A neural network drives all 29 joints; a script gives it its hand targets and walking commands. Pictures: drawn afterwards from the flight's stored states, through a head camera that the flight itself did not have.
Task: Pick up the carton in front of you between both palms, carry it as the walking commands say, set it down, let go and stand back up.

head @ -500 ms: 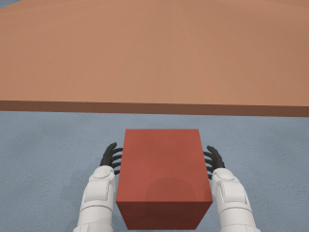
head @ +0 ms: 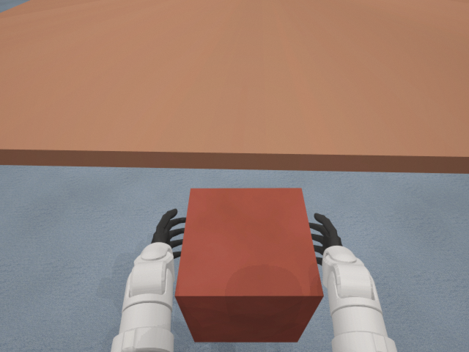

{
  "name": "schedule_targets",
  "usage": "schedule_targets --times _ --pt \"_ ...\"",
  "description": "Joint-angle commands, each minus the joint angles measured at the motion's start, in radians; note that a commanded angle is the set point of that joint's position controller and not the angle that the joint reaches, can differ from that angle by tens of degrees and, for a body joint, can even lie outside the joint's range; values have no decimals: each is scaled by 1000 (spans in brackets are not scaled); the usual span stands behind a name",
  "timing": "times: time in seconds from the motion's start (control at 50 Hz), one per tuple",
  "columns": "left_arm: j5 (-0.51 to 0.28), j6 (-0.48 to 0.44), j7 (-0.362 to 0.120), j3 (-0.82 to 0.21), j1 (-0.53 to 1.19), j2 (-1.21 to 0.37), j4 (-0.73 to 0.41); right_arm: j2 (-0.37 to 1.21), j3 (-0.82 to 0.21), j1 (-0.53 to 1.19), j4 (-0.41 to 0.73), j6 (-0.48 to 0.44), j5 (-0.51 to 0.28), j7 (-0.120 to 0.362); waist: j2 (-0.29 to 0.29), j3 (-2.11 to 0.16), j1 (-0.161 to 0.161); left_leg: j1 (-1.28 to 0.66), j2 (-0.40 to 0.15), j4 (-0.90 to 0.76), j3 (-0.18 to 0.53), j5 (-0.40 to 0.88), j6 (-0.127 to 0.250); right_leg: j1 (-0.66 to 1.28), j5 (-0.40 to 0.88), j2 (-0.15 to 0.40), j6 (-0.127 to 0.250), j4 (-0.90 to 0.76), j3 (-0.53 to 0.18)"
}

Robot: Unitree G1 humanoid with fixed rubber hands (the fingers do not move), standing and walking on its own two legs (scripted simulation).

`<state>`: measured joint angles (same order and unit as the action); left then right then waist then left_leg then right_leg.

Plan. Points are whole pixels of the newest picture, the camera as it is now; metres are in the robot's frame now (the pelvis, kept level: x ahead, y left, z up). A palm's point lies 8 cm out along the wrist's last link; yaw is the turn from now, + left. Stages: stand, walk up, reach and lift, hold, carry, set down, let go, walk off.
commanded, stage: reach and lift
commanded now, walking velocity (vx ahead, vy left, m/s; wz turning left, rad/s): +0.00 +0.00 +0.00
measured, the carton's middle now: (245, 268) +0.31 +0.00 -0.04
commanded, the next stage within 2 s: hold in 0.46 s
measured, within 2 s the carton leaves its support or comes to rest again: neither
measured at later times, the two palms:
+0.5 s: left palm (157, 250) +0.30 +0.16 +0.04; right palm (329, 254) +0.29 -0.14 +0.04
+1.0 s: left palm (156, 251) +0.28 +0.15 +0.06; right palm (334, 253) +0.28 -0.15 +0.05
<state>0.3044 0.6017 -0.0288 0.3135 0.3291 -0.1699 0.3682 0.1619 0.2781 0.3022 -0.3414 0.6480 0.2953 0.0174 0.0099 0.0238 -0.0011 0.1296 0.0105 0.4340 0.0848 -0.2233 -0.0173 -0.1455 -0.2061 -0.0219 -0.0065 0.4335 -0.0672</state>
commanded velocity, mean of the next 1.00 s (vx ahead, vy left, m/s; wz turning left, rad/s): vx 0.00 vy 0.00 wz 0.00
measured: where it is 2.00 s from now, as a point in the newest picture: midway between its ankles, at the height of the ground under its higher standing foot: outside the picture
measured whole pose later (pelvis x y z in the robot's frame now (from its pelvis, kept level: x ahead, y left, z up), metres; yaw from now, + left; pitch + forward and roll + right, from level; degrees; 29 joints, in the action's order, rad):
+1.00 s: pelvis -0.01 +0.00 +0.00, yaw +0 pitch -9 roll +0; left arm 0.29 0.73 -0.03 0.28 0.32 -0.17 0.25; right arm 0.16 0.25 0.30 -0.24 0.76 0.27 0.01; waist 0.01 0.06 0.00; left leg 0.05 0.01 0.40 0.09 -0.20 -0.02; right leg -0.07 -0.18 -0.02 -0.01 0.39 -0.07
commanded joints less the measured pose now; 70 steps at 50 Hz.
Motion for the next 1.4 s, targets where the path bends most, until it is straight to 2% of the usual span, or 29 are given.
schedule_targets --times 0.0,0.16,0.3,0.44,0.54,0.6,0.66,0.72,0.84,0.98,1.08,1.2,1.22,1.24,1.26,1.28,1.3,1.32,1.34,1.38 --pt "-214 12 -231 -554 388 -909 -16 934 -580 481 81 -29 -253 210 -22 -270 -11 -33 93 -83 -25 200 24 170 239 -66 -17 -76 -5" --pt "-237 31 -220 -596 329 -896 -94 908 -594 409 146 -15 -266 197 -8 -278 2 -85 90 -95 -14 287 14 187 308 -73 -12 -87 -8" --pt "-255 50 -211 -619 317 -905 -125 884 -602 403 179 0 -271 201 -3 -255 9 -96 85 -104 -7 290 8 176 268 -81 -4 -95 0" --pt "-259 68 -203 -622 342 -917 -127 865 -606 452 190 14 -277 213 6 -230 2 -87 80 -110 -7 227 7 157 182 -84 3 -96 8" --pt "-296 110 -196 -681 324 -919 -221 868 -677 440 273 54 -322 212 14 -285 -5 -139 78 -120 -2 266 4 183 215 -86 -2 -107 4" --pt "-270 139 -190 -631 299 -872 -182 828 -638 420 244 83 -298 203 13 -202 -5 -107 74 -136 -8 198 7 165 157 -81 2 -122 7" --pt "-237 143 -195 -570 342 -845 -111 805 -561 459 182 90 -259 204 6 -98 -4 -47 71 -150 -19 50 13 125 18 -77 6 -130 13" --pt "-256 130 -211 -589 428 -880 -114 853 -567 528 171 81 -267 215 -5 -117 -3 -35 70 -146 -25 -7 22 125 -25 -73 3 -122 16" --pt "-263 116 -230 -603 502 -900 -111 903 -590 575 158 71 -276 219 -12 -192 0 -43 71 -129 -26 -1 29 152 -2 -67 0 -113 11" --pt "-241 110 -229 -579 466 -874 -86 906 -596 561 150 72 -274 209 -21 -197 -14 -30 78 -128 -31 22 31 175 32 -63 -11 -117 5" --pt "-236 119 -225 -575 411 -855 -110 901 -597 493 158 82 -275 200 -20 -198 -16 -56 84 -128 -31 106 25 191 127 -63 -16 -123 1" --pt "-262 128 -218 -617 353 -849 -193 892 -619 417 222 86 -292 187 -9 -231 -3 -103 89 -128 -21 234 14 220 268 -66 -16 -123 -5" --pt "-308 138 -219 -654 418 -874 -222 901 -659 500 260 91 -312 187 -27 -276 -3 -20 -96 -22 -37 89 19 78 99 127 11 -37 6" --pt "-336 143 -216 -686 442 -884 -266 922 -678 512 299 98 -329 183 -48 -279 -8 23 -63 -19 -27 -179 23 43 -221 115 22 -96 -35" --pt "-361 152 -210 -724 461 -893 -316 930 -714 529 349 108 -363 179 -66 -253 -9 102 -42 15 -35 -385 20 17 -488 124 38 -132 -76" --pt "-384 166 -202 -755 471 -901 -367 948 -754 537 380 124 -390 174 -113 -226 -9 141 -20 94 -78 -390 13 -24 -576 152 49 -171 -112" --pt "-401 186 -191 -768 457 -891 -404 944 -776 520 413 140 -409 168 -173 -248 -8 163 -10 166 -99 -317 3 -26 -598 203 63 -220 -169" --pt "-401 205 -179 -788 446 -877 -435 938 -793 525 451 156 -427 163 -199 -269 -5 159 -11 214 -115 -225 0 -48 -563 233 79 -238 -196" --pt "-402 228 -166 -801 421 -864 -450 924 -806 513 474 177 -440 158 -167 -283 -4 163 -28 150 -114 -194 7 -35 -481 235 89 -196 -169" --pt "-394 280 -140 -816 325 -831 -463 874 -821 457 490 224 -448 144 -35 -316 -6 101 -30 21 -105 -138 24 -53 -375 166 76 -59 -87"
